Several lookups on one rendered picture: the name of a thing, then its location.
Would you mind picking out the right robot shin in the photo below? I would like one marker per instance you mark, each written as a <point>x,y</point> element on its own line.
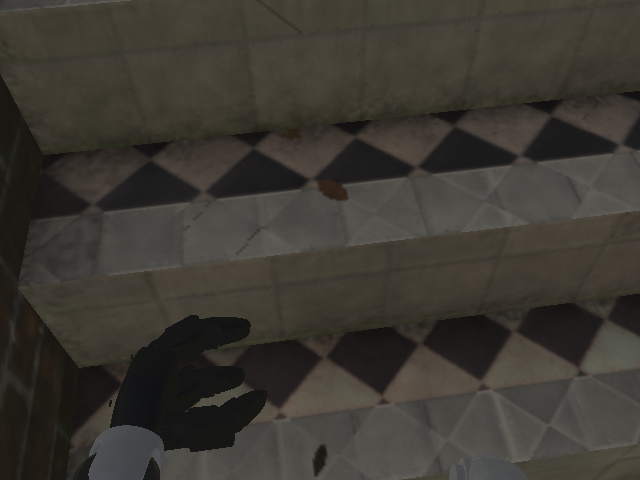
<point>486,456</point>

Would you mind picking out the robot right thigh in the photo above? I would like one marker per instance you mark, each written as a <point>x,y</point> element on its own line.
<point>486,469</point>

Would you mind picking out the left robot hand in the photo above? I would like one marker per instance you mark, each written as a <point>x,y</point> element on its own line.
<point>154,392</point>

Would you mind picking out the left robot forearm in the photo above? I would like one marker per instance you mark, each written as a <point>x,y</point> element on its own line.
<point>124,453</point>

